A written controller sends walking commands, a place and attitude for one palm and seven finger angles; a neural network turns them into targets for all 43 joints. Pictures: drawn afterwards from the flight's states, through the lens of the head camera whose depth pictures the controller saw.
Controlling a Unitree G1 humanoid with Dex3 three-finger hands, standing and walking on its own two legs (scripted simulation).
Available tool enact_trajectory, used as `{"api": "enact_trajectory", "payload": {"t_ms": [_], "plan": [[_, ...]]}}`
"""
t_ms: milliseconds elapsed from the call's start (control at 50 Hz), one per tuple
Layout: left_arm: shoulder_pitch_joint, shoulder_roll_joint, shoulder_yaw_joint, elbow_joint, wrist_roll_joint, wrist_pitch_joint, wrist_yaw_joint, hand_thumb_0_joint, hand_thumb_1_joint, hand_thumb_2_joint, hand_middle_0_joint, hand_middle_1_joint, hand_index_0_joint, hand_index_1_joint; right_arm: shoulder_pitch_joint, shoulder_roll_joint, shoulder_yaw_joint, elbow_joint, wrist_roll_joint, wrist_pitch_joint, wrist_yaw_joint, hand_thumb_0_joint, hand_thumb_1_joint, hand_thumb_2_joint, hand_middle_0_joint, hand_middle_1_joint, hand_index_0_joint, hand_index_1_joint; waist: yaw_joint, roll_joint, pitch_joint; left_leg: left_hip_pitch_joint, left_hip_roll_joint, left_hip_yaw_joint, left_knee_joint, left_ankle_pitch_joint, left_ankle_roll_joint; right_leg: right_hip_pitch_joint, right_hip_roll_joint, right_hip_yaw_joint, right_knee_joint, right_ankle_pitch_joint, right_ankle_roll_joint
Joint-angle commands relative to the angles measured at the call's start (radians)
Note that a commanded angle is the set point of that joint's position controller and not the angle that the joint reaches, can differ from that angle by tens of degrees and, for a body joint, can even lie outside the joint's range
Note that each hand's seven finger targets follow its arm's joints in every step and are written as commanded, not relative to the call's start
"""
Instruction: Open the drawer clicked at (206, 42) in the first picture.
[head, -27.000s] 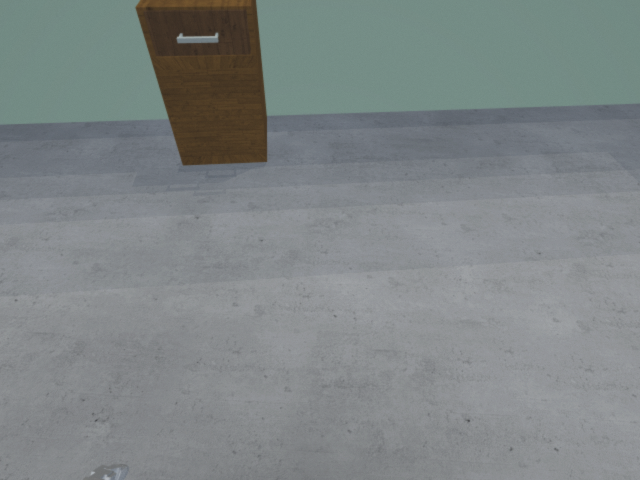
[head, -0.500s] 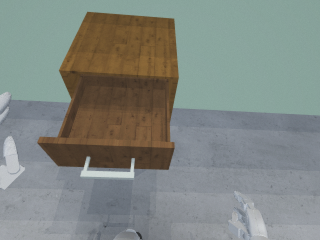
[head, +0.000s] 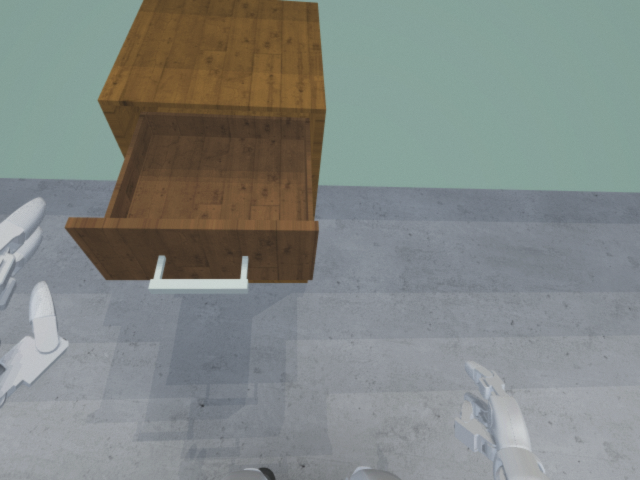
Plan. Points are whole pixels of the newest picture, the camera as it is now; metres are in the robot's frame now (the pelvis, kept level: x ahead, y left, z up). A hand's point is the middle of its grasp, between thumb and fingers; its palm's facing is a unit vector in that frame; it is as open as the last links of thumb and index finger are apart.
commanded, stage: stop stepping back and stand still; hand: left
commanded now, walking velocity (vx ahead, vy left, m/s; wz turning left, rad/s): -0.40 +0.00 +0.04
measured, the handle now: (201, 274) +0.42 +0.22 -0.13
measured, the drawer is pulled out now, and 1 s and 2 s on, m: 0.29 0.29 0.29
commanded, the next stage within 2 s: let the arm hang, fingers relaxed in 0.72 s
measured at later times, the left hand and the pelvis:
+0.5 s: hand out of the picture +0.08 +0.20 +0.16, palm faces +0.34 -0.81 -0.49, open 7.4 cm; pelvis -0.10 -0.04 +0.00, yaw +3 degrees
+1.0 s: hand out of the picture +0.04 +0.19 -0.10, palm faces +0.12 -0.94 -0.32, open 7.4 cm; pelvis -0.11 -0.03 -0.01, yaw +4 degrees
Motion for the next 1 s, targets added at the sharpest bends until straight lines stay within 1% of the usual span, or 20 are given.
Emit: {"api": "enact_trajectory", "payload": {"t_ms": [0,80,120,160,180,200,240,320,380,420,480,560,600,700,780,800,840,900,940,980], "plan": [[0.065,0.114,0.119,-0.302,-0.004,-0.069,0.024,0.0,0.9,0.9,-0.2,-0.3,-0.2,-0.3,-0.016,-0.153,-0.052,-0.115,-0.003,-0.077,0.003,0.0,-0.9,-0.9,0.2,0.3,0.2,0.3,0.01,0.245,-0.283,0.217,0.286,-0.191,-0.116,0.607,0.111,0.04,-0.018,-0.005,0.075,-0.008,0.011],[0.113,0.14,0.168,-0.246,-0.02,-0.048,0.04,0.0,0.9,0.9,-0.2,-0.3,-0.2,-0.3,-0.011,-0.161,-0.031,-0.152,0.016,-0.068,-0.003,0.0,-0.9,-0.9,0.2,0.3,0.2,0.3,-0.007,0.278,-0.198,0.008,0.185,-0.143,-0.181,-0.247,0.056,0.232,-0.011,-0.075,-0.278,0.009,0.005],[0.103,0.15,0.167,-0.219,-0.014,-0.051,0.032,0.0,0.9,0.9,-0.2,-0.3,-0.2,-0.3,-0.018,-0.15,-0.028,-0.166,0.022,-0.052,-0.01,0.0,-0.9,-0.9,0.2,0.3,0.2,0.3,-0.009,0.168,-0.152,-0.071,0.071,-0.059,-0.057,-0.395,-0.01,0.33,-0.047,-0.078,-0.514,0.113,-0.022],[0.023,0.174,0.178,-0.187,-0.023,-0.058,0.035,0.0,0.9,0.9,-0.2,-0.3,-0.2,-0.3,0.0,-0.139,-0.036,-0.149,0.031,-0.04,-0.016,0.0,-0.9,-0.9,0.2,0.3,0.2,0.3,-0.022,-0.124,-0.136,0.032,-0.031,-0.009,0.492,-0.27,-0.055,0.008,-0.347,0.276,-0.698,-0.09,-0.16],[-0.006,0.141,0.149,-0.15,-0.02,-0.045,0.032,0.0,0.9,0.9,-0.2,-0.3,-0.2,-0.3,0.023,-0.152,-0.052,-0.133,0.039,-0.035,-0.012,0.0,-0.9,-0.9,0.2,0.3,0.2,0.3,-0.021,-0.224,-0.122,-0.02,-0.038,-0.062,0.66,-0.239,-0.048,-0.013,-0.392,0.378,-0.707,-0.079,-0.195],[0.0,0.108,0.123,-0.089,-0.013,-0.042,0.027,0.0,0.9,0.9,-0.2,-0.3,-0.2,-0.3,0.02,-0.148,-0.048,-0.109,0.029,-0.029,-0.015,0.0,-0.9,-0.9,0.2,0.3,0.2,0.3,-0.049,-0.159,-0.081,-0.066,0.0,-0.091,0.704,-0.209,-0.041,-0.002,-0.376,0.274,-0.67,-0.004,-0.182],[0.011,0.087,0.1,-0.05,0.008,-0.055,0.022,0.0,0.9,0.9,-0.2,-0.3,-0.2,-0.3,-0.018,-0.137,-0.035,-0.119,0.022,-0.025,-0.018,0.0,-0.9,-0.9,0.2,0.3,0.2,0.3,-0.046,-0.069,-0.059,-0.059,0.037,-0.068,0.512,-0.212,-0.022,0.053,-0.324,0.139,-0.615,0.113,-0.139],[0.011,0.1,0.092,-0.112,0.039,-0.084,0.042,0.0,0.9,0.9,-0.2,-0.3,-0.2,-0.3,0.0,-0.133,-0.022,-0.11,0.012,-0.071,-0.024,0.0,-0.9,-0.9,0.2,0.3,0.2,0.3,-0.017,-0.029,-0.09,0.104,0.009,0.041,-0.048,-0.186,0.022,0.206,-0.274,0.114,-0.557,0.167,-0.098],[0.019,0.13,0.105,-0.206,0.025,-0.11,0.042,0.0,0.9,0.9,-0.2,-0.3,-0.2,-0.3,0.019,-0.175,-0.049,-0.144,0.013,-0.1,-0.024,0.0,-0.9,-0.9,0.2,0.3,0.2,0.3,-0.001,0.159,-0.127,0.195,0.129,-0.069,-0.176,0.091,0.056,0.29,-0.145,0.019,-0.363,0.363,-0.029],[0.061,0.151,0.138,-0.192,0.027,-0.113,0.034,0.0,0.9,0.9,-0.2,-0.3,-0.2,-0.3,0.032,-0.158,-0.04,-0.132,0.02,-0.092,-0.011,0.0,-0.9,-0.9,0.2,0.3,0.2,0.3,-0.005,0.257,-0.178,0.182,0.16,-0.12,-0.135,0.168,0.059,0.283,-0.107,-0.058,-0.293,0.3,-0.008],[0.055,0.132,0.138,-0.169,0.019,-0.115,0.037,0.0,0.9,0.9,-0.2,-0.3,-0.2,-0.3,0.029,-0.154,-0.04,-0.134,0.031,-0.09,-0.012,0.0,-0.9,-0.9,0.2,0.3,0.2,0.3,-0.009,0.16,-0.114,0.038,0.135,-0.098,-0.121,-0.062,0.05,0.323,-0.093,-0.041,-0.359,0.223,-0.013],[0.024,0.11,0.12,-0.064,0.011,-0.116,0.037,0.0,0.9,0.9,-0.2,-0.3,-0.2,-0.3,0.049,-0.155,-0.046,-0.122,0.031,-0.084,-0.013,0.0,-0.9,-0.9,0.2,0.3,0.2,0.3,-0.026,-0.057,-0.055,0.022,0.027,-0.006,0.035,-0.24,0.018,0.222,-0.209,0.161,-0.558,-0.005,-0.066],[-0.019,0.091,0.087,-0.072,0.015,-0.106,0.037,0.0,0.9,0.9,-0.2,-0.3,-0.2,-0.3,0.044,-0.151,-0.037,-0.119,0.027,-0.074,-0.013,0.0,-0.9,-0.9,0.2,0.3,0.2,0.3,-0.031,-0.048,-0.027,0.068,0.027,0.0,0.025,-0.218,0.019,0.164,-0.226,0.154,-0.568,-0.042,-0.085],[-0.084,0.094,0.074,-0.132,0.034,-0.099,0.046,0.0,0.9,0.9,-0.2,-0.3,-0.2,-0.3,0.011,-0.148,-0.014,-0.127,0.019,-0.077,-0.022,0.0,-0.9,-0.9,0.2,0.3,0.2,0.3,-0.02,0.208,-0.029,0.042,0.161,-0.184,-0.222,-0.267,0.068,0.215,-0.064,-0.035,-0.347,0.098,-0.016],[-0.045,0.109,0.092,-0.144,0.023,-0.088,0.047,0.0,0.9,0.9,-0.2,-0.3,-0.2,-0.3,0.009,-0.138,-0.011,-0.127,0.015,-0.087,-0.014,0.0,-0.9,-0.9,0.2,0.3,0.2,0.3,-0.007,0.117,-0.089,0.044,0.119,-0.109,-0.138,-0.065,0.037,0.314,-0.076,-0.012,-0.39,0.29,-0.016],[-0.156,-0.111,-0.288,0.742,0.122,0.082,-0.094,0.0,0.9,0.9,-0.2,-0.3,-0.2,-0.3,0.015,-0.243,-0.069,0.145,-0.003,-0.101,0.069,0.0,-0.9,-0.9,0.2,0.3,0.2,0.3,-0.03,0.089,-0.04,0.0,0.093,-0.064,0.048,0.097,0.004,0.173,-0.144,-0.05,-0.246,0.469,-0.033],[-0.151,-0.14,-0.282,0.819,0.099,0.162,-0.123,0.0,0.9,0.9,-0.2,-0.3,-0.2,-0.3,0.132,-0.146,-0.042,0.128,-0.011,-0.013,0.059,0.0,-0.9,-0.9,0.2,0.3,0.2,0.3,-0.01,0.035,-0.17,0.088,0.079,-0.052,0.076,0.077,-0.001,0.174,-0.158,-0.007,-0.277,0.411,-0.05],[-0.263,-0.103,-0.286,0.979,0.097,0.168,-0.13,0.0,0.9,0.9,-0.2,-0.3,-0.2,-0.3,0.134,-0.15,-0.028,0.123,-0.018,0.032,0.051,0.0,-0.9,-0.9,0.2,0.3,0.2,0.3,-0.007,-0.161,-0.142,0.079,0.045,-0.061,0.114,0.099,0.008,0.206,-0.191,0.01,-0.303,0.481,-0.079],[-0.315,-0.089,-0.291,1.115,0.091,0.178,-0.126,0.0,0.9,0.9,-0.2,-0.3,-0.2,-0.3,0.124,-0.143,-0.023,0.15,-0.021,0.055,0.043,0.0,-0.9,-0.9,0.2,0.3,0.2,0.3,-0.001,-0.141,-0.113,0.103,0.035,-0.057,0.087,0.119,0.005,0.226,-0.196,0.021,-0.323,0.523,-0.082],[-0.363,-0.089,-0.3,1.246,0.082,0.187,-0.12,0.0,0.9,0.9,-0.2,-0.3,-0.2,-0.3,0.118,-0.144,-0.014,0.191,-0.023,0.066,0.036,0.0,-0.9,-0.9,0.2,0.3,0.2,0.3,0.005,0.034,-0.068,0.124,0.064,-0.089,0.002,0.204,0.01,0.225,-0.148,-0.009,-0.316,0.462,-0.063]]}}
